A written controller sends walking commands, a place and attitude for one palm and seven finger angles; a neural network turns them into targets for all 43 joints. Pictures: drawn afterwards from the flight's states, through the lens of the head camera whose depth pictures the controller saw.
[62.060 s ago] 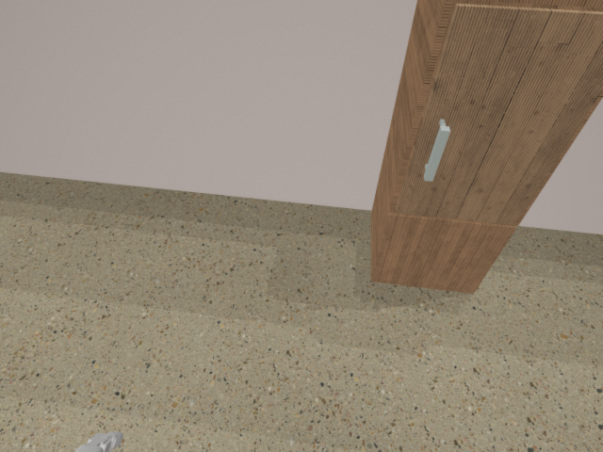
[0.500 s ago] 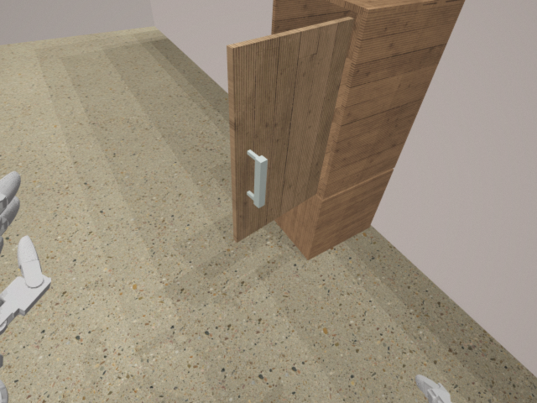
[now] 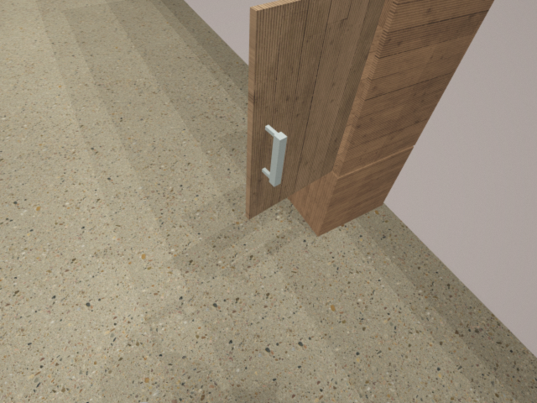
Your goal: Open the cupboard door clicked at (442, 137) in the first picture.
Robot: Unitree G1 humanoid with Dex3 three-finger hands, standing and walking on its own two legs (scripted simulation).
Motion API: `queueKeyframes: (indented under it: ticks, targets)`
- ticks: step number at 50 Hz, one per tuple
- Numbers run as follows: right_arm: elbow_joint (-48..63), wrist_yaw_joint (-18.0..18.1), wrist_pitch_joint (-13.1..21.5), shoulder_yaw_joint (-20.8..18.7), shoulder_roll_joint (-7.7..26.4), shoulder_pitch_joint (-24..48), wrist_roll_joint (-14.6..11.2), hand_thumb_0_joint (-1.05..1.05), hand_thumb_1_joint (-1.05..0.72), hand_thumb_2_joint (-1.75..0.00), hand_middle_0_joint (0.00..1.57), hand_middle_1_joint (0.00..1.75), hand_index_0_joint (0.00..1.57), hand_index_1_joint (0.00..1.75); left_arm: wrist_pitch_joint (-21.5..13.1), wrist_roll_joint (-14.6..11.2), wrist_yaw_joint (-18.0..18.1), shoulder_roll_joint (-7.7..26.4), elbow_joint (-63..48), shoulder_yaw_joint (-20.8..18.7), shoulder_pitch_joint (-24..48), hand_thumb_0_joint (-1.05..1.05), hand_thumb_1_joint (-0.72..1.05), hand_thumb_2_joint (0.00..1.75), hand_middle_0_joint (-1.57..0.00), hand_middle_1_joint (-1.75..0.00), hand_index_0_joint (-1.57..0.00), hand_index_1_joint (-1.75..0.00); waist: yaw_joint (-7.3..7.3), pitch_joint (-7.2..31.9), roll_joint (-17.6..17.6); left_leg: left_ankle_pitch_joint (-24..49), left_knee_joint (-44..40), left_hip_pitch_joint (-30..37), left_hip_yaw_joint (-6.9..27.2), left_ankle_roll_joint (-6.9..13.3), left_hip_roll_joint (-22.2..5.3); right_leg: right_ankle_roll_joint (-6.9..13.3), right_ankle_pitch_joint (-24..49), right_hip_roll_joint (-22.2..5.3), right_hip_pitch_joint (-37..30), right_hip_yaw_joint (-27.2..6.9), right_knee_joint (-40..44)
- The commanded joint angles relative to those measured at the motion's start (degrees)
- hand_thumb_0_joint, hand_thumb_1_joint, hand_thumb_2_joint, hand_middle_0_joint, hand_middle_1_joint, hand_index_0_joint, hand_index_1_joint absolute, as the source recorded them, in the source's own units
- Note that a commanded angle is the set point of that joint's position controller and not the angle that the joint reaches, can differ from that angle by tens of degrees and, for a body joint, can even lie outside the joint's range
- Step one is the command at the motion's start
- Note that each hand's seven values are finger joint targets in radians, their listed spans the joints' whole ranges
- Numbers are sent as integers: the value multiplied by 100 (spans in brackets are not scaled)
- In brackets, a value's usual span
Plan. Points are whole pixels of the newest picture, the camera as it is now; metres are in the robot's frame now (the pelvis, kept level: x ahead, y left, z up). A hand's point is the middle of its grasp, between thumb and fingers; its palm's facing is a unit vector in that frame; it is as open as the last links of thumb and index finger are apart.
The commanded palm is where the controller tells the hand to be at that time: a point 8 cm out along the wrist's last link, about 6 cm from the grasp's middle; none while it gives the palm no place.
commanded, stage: let the arm hang, fingers relaxed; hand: left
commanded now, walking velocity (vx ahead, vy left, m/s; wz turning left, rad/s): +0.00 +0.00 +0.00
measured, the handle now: (272, 156) +0.66 +0.02 -0.08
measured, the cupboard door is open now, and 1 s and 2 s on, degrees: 98 98 98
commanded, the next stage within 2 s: look to check the result in 0.78 s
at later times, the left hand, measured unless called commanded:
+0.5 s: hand out of the picture -0.03 +0.21 -0.16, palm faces -0.01 -0.97 -0.24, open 7.4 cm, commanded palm none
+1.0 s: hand out of the picture -0.03 +0.19 -0.16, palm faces -0.01 -0.98 -0.19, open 7.4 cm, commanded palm none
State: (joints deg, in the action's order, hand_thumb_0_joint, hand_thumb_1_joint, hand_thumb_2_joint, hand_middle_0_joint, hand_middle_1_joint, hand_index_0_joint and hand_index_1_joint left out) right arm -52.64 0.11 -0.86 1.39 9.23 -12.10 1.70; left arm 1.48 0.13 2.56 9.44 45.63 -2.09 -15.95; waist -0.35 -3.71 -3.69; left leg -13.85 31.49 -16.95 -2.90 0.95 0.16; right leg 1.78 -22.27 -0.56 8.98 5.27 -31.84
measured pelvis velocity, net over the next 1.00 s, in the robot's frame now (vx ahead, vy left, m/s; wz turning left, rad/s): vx -0.02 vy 0.02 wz -0.03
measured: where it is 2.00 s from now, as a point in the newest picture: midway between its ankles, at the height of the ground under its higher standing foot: outside the picture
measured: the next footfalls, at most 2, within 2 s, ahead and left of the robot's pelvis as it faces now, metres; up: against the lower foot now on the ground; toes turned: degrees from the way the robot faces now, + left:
none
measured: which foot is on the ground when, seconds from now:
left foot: down 0.00-1.00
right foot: down 0.00-1.00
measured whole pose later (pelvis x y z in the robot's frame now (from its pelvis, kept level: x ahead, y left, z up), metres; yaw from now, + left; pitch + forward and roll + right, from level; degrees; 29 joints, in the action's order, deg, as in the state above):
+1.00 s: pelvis -0.02 +0.02 +0.01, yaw -2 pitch -2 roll +0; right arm -66.4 1.7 -0.4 -0.7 7.9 -15.8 1.1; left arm -0.5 0.6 2.2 7.9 66.0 -0.5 -17.1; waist -1.1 -3.6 0.3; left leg -8.3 22.4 -12.7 -4.9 2.2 0.5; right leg 0.6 -16.0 -0.6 5.9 3.3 -23.5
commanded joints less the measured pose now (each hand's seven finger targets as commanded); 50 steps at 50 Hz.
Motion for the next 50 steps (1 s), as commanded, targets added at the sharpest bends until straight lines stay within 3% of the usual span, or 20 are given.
queueKeyframes:
  ticks: [1,3,7,11,22,31,50]
  targets:
    - [-15,145,111,-244,682,24,-12,0,-90,-90,20,30,20,30,-157,44,-53,753,331,-93,-380,0,90,90,-20,-30,-20,-30,54,526,1831,1652,-731,694,701,213,-615,24,1360,-471,-58,-622,968]
    - [-186,163,91,-265,715,-90,-43,0,-90,-90,20,30,20,30,-176,47,-70,785,635,-48,-281,0,90,90,-20,-30,-20,-30,8,509,1259,1421,-752,740,706,179,-632,61,1417,-504,-112,-625,1132]
    - [-475,180,99,-300,825,-240,-71,0,-90,-90,20,30,20,30,-198,43,-94,798,1101,-6,-210,0,90,90,-20,-30,-20,-30,-3,279,589,1056,-999,751,772,185,-691,90,1216,-500,-32,-602,1314]
    - [-736,185,104,-293,872,-325,-73,0,-90,-90,20,30,20,30,-197,37,-97,782,1455,42,-252,0,90,90,-20,-30,-20,-30,-22,20,323,613,-1231,732,753,185,-688,98,931,-519,120,-641,1421]
    - [-1116,166,80,-272,769,-464,-75,0,-90,-90,20,30,20,30,-202,35,-66,790,1854,82,-411,0,90,90,-20,-30,-20,-30,-5,-256,269,64,-1459,682,661,153,-622,97,476,-537,356,-708,1542]
    - [-1233,168,78,-274,553,-590,-55,0,-90,-90,20,30,20,30,-204,35,-46,616,1925,103,-473,0,90,90,-20,-30,-20,-30,-30,-372,450,-100,-1509,606,635,115,-591,74,386,-522,516,-738,1512]
    - [-1260,216,132,-293,451,-699,-70,0,-90,-90,20,30,20,30,-236,29,-22,438,1957,79,-537,0,90,90,-20,-30,-20,-30,-40,-169,501,482,-1380,770,614,140,-636,70,870,-514,349,-715,1417]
